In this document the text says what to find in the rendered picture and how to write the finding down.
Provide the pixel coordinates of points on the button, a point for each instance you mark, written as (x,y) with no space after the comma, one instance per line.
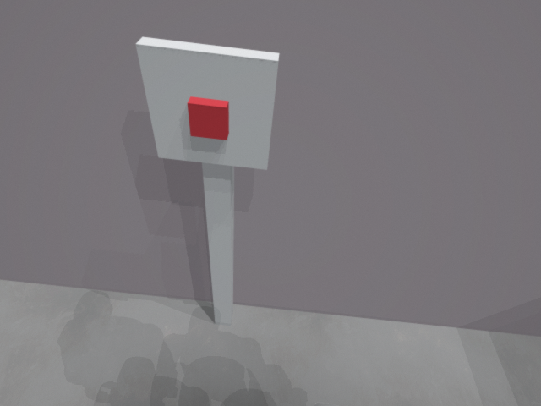
(208,118)

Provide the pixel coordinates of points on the panel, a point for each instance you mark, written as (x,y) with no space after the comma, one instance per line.
(172,72)

